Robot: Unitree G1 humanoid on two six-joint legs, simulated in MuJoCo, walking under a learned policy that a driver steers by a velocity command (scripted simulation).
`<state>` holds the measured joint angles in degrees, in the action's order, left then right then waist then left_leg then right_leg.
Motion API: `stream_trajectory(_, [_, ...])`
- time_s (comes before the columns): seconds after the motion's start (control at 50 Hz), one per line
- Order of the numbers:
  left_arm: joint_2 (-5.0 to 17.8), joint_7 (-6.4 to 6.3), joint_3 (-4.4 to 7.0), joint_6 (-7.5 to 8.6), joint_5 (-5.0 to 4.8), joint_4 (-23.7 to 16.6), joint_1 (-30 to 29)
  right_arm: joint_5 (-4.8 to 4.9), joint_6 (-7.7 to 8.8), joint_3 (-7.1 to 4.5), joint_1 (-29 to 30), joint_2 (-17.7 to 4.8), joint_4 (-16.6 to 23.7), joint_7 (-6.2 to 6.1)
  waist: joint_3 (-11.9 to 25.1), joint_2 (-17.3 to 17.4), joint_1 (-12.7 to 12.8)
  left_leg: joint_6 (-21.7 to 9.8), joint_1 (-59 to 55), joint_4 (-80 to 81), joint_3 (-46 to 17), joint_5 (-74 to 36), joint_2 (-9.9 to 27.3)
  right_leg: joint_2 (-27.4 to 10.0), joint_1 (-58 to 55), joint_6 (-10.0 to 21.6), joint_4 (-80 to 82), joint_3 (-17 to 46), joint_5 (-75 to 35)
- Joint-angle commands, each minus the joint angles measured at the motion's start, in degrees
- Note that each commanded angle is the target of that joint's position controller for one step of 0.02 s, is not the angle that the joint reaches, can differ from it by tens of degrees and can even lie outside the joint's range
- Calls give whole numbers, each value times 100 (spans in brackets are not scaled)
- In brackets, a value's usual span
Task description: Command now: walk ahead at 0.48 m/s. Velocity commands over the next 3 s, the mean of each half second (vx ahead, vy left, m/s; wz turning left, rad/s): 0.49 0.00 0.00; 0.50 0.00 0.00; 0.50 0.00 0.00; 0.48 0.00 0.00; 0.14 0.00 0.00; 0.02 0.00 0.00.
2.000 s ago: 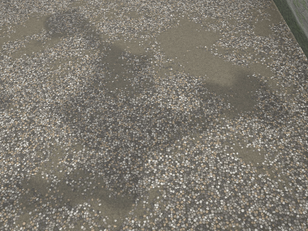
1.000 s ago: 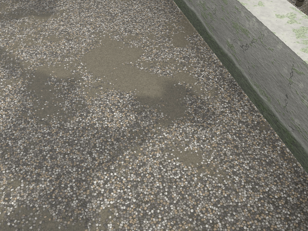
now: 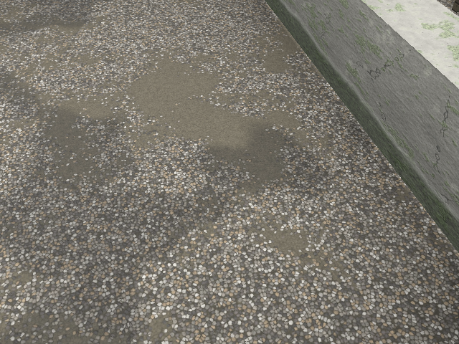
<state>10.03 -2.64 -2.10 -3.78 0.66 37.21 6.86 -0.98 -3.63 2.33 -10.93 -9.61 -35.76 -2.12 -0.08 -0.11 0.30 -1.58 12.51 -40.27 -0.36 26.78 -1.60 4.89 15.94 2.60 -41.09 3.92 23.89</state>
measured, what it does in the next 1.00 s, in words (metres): stands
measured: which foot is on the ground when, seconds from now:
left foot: down 0.00-1.00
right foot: down 0.00-1.00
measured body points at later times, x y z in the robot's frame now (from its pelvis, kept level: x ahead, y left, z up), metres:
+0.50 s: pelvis -0.02 +0.00 +0.01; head -0.03 +0.00 +0.45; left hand +0.17 +0.21 -0.07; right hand +0.15 -0.21 -0.08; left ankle -0.06 +0.10 -0.72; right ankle -0.02 -0.10 -0.72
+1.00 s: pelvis +0.00 +0.00 +0.00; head -0.01 +0.01 +0.45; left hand +0.17 +0.22 -0.09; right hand +0.14 -0.21 -0.10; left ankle -0.06 +0.10 -0.72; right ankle -0.02 -0.10 -0.72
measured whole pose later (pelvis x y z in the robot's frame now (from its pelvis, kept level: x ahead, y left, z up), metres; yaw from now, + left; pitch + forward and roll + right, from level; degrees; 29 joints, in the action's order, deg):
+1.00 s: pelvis +0.00 +0.00 +0.00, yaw +0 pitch -1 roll +0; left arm 10.2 -2.4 -1.9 -3.3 0.8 36.4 8.0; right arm -0.9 -2.7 2.2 -12.9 -9.9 -35.9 -1.7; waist -0.3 0.0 0.3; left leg -2.0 12.1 -39.6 -0.4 26.0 -2.2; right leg 3.8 15.5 2.0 -40.6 3.3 23.4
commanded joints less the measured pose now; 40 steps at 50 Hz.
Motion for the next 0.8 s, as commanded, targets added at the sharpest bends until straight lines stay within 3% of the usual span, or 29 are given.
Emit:
stream_trajectory(0.02, [443, 12, 118, 90, -12, -527, -351, 3, 127, -101, 154, -393, 451, 8, 359, -18, 18, -147, -237, 419, -192, -2091, 230, -425, 156, 171, 632, 269, -2339])
stream_trajectory(0.08, [449, 34, 112, 92, -15, -576, -408, 2, 159, -87, 215, -361, 490, 25, 281, -47, 23, -137, -182, 473, -201, -1787, 214, -445, 245, 155, 761, 324, -2025])
stream_trajectory(0.14, [538, 82, 113, 168, -33, -615, -436, -51, 195, -33, 276, -265, 611, 117, 184, -304, -30, -73, -31, 448, -54, -1331, 111, -587, 330, 154, 1147, 658, -1445])
stream_trajectory(0.18, [532, 95, 107, 178, -28, -641, -473, -57, 223, -31, 216, -280, 611, 127, 198, -233, -52, -71, -101, 519, -90, -1314, 127, -569, 385, 133, 1201, 656, -1263])
stream_trajectory(0.2, [499, 116, 107, 207, -64, -681, -595, -24, 219, -79, 265, -329, 576, 153, 287, -3, -99, -99, -156, 646, -184, -996, 144, -484, 326, 77, 1116, 555, -962])
stream_trajectory(0.26, [427, 134, 86, 236, -25, -724, -581, 27, 207, -89, 324, -382, 602, 171, 170, 219, -39, -226, 119, 1042, -513, -685, 340, -327, 185, -37, 877, 268, -1006])
stream_trajectory(0.34, [417, 135, 72, 269, -3, -728, -493, 48, 210, -98, 401, -396, 638, 179, 90, 177, 6, -245, 292, 1149, -576, -549, 345, -323, 65, -53, 843, 218, -1070])
stream_trajectory(0.5, [467, 123, 78, 303, -41, -752, -488, 1, 224, -120, 283, -398, 616, 191, 148, -77, -71, -182, -13, 793, -356, -1075, 196, -400, 173, 37, 927, 343, -1237])
stream_trajectory(0.52, [490, 106, 80, 277, 0, -713, -358, -36, 238, -76, 189, -356, 641, 165, 90, -210, -40, -168, 11, 726, -299, -1426, 201, -440, 182, 48, 945, 376, -1499])
stream_trajectory(0.72, [493, 77, 122, 243, 13, -628, -234, -17, 236, -85, 75, -414, 608, 135, 312, 111, -32, -217, -220, 653, -329, -2304, 263, -373, 16, 18, 621, 184, -1914])
stream_trajectory(0.74, [449, 51, 125, 198, 31, -647, -286, 18, 225, -129, -47, -513, 498, 74, 357, 241, -14, -238, -438, 601, -398, -2669, 304, -348, 127, 68, 516, 93, -2082])
stream_trajectory(0.8, [454, 26, 127, 171, 39, -605, -220, 27, 201, -137, -58, -515, 482, 36, 385, 190, -11, -292, -505, 561, -449, -3048, 391, -338, 152, 40, 465, 12, -2197])
Next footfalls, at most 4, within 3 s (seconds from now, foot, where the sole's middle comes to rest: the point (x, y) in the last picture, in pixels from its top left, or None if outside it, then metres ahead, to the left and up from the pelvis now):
none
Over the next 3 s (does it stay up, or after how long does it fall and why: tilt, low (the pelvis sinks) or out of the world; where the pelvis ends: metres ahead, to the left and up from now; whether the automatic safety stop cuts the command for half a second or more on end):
stays up -0.01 0.00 0.03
